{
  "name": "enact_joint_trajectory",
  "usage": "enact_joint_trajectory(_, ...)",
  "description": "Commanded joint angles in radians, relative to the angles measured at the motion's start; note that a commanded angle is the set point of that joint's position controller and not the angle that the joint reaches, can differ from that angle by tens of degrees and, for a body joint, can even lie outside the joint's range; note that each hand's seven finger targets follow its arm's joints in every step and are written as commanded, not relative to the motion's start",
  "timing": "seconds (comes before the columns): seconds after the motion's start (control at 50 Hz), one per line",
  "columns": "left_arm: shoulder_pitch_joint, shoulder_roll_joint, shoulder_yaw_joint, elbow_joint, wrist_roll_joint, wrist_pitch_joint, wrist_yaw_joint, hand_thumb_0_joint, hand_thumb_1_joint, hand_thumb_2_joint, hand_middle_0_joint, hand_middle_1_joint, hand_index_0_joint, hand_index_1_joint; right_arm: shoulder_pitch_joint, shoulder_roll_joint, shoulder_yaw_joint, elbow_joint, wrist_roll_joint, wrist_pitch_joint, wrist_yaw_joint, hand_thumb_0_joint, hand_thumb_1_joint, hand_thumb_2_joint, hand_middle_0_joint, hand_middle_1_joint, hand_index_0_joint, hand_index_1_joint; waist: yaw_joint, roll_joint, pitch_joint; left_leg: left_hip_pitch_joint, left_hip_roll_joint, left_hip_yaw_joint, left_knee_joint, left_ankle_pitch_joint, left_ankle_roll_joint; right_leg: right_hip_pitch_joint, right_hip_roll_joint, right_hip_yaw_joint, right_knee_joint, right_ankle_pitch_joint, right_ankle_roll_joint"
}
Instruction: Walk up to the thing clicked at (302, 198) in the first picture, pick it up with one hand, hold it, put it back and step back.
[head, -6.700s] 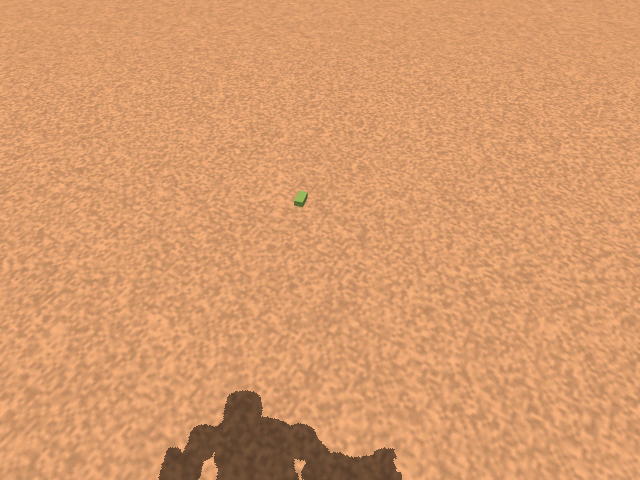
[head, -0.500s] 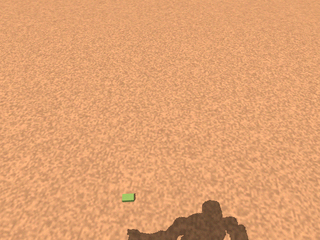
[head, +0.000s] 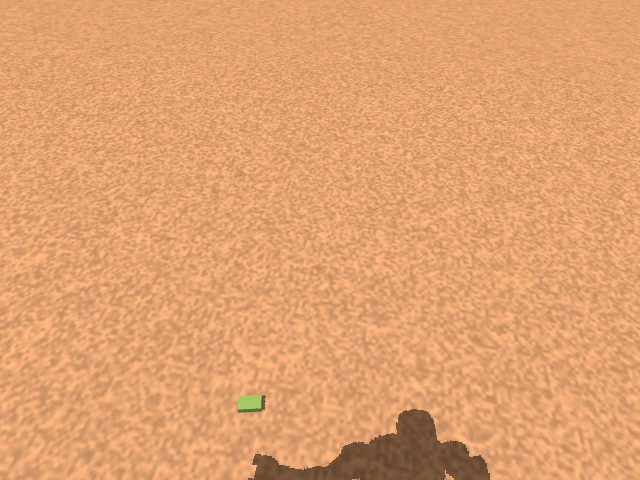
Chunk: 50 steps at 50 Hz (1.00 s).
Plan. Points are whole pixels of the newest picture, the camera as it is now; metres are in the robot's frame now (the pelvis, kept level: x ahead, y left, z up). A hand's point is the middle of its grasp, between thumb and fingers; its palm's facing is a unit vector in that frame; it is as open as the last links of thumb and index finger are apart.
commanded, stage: stand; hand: left
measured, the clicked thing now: (250, 403) +0.47 +0.19 -0.77
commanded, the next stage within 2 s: none
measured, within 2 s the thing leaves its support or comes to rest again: neither
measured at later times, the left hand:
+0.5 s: hand out of the picture +0.07 +0.24 -0.16, palm faces +0.00 -0.94 -0.34, open 7.4 cm
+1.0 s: hand out of the picture +0.06 +0.24 -0.16, palm faces +0.00 -0.94 -0.34, open 7.4 cm
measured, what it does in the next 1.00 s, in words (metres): stands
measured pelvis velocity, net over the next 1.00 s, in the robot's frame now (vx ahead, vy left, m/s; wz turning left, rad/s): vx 0.00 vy -0.02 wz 0.04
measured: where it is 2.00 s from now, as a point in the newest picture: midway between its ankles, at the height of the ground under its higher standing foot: outside the picture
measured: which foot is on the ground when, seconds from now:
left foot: down 0.00-1.00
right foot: down 0.00-1.00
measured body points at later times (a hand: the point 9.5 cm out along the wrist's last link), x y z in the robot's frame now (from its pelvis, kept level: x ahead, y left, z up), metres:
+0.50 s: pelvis +0.00 -0.01 +0.00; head +0.00 -0.01 +0.45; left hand +0.07 +0.29 -0.13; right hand +0.09 -0.31 -0.13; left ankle -0.02 +0.09 -0.75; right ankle +0.01 -0.12 -0.75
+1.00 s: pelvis +0.00 -0.02 +0.00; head +0.00 -0.02 +0.45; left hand +0.06 +0.28 -0.13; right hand +0.07 -0.31 -0.13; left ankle -0.02 +0.09 -0.75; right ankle +0.01 -0.12 -0.75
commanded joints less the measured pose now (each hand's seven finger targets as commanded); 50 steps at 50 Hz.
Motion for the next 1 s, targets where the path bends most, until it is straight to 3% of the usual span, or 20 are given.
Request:
enact_joint_trajectory(0.0,-0.033,0.204,0.044,-0.052,0.002,-0.020,0.013,0.000,0.900,0.900,-0.200,-0.300,-0.200,-0.300,-0.062,-0.215,-0.036,-0.058,-0.003,-0.025,-0.019,0.000,-0.900,-0.900,0.200,0.300,0.200,0.300,0.011,0.031,-0.091,0.039,0.165,-0.155,-0.057,0.153,-0.020,0.000,-0.132,0.090,-0.028,0.135,-0.024)
enact_joint_trajectory(0.12,-0.026,0.200,0.044,-0.052,0.001,-0.022,0.012,0.000,0.900,0.900,-0.200,-0.300,-0.200,-0.300,-0.048,-0.213,-0.033,-0.053,-0.003,-0.028,-0.022,0.000,-0.900,-0.900,0.200,0.300,0.200,0.300,0.009,0.029,-0.103,0.065,0.168,-0.151,-0.044,0.234,-0.026,0.002,-0.135,0.086,-0.022,0.178,-0.028)
enact_joint_trajectory(0.2,-0.029,0.197,0.044,-0.053,0.002,-0.021,0.013,0.000,0.900,0.900,-0.200,-0.300,-0.200,-0.300,-0.042,-0.215,-0.032,-0.052,-0.004,-0.026,-0.023,0.000,-0.900,-0.900,0.200,0.300,0.200,0.300,0.009,0.028,-0.090,0.048,0.167,-0.153,-0.045,0.235,-0.026,0.007,-0.136,0.082,-0.024,0.175,-0.028)
enact_joint_trajectory(0.26,-0.020,0.199,0.042,-0.047,0.003,-0.020,0.013,0.000,0.900,0.900,-0.200,-0.300,-0.200,-0.300,-0.054,-0.214,-0.032,-0.056,-0.003,-0.024,-0.022,0.000,-0.900,-0.900,0.200,0.300,0.200,0.300,0.011,0.007,-0.084,0.050,0.165,-0.157,-0.048,0.181,-0.019,-0.008,-0.136,0.080,-0.035,0.151,-0.025)
enact_joint_trajectory(0.3,-0.018,0.202,0.042,-0.047,0.003,-0.023,0.013,0.000,0.900,0.900,-0.200,-0.300,-0.200,-0.300,-0.046,-0.213,-0.031,-0.055,-0.001,-0.023,-0.021,0.000,-0.900,-0.900,0.200,0.300,0.200,0.300,0.008,0.006,-0.085,0.052,0.165,-0.159,-0.040,0.200,-0.017,0.001,-0.142,0.083,-0.036,0.177,-0.026)
enact_joint_trajectory(0.72,-0.023,0.219,0.046,-0.042,0.002,-0.022,0.011,0.000,0.900,0.900,-0.200,-0.300,-0.200,-0.300,-0.024,-0.214,-0.024,-0.056,-0.007,-0.024,-0.020,0.000,-0.900,-0.900,0.200,0.300,0.200,0.300,0.010,0.016,-0.069,0.006,0.159,-0.178,-0.056,0.105,-0.019,0.008,-0.146,0.086,-0.052,0.095,-0.032)
enact_joint_trajectory(0.98,-0.013,0.211,0.043,-0.039,0.002,-0.022,0.008,0.000,0.900,0.900,-0.200,-0.300,-0.200,-0.300,-0.015,-0.217,-0.019,-0.059,-0.005,-0.027,-0.021,0.000,-0.900,-0.900,0.200,0.300,0.200,0.300,0.015,0.025,-0.067,-0.002,0.161,-0.186,-0.051,0.118,-0.020,0.011,-0.145,0.080,-0.052,0.094,-0.034)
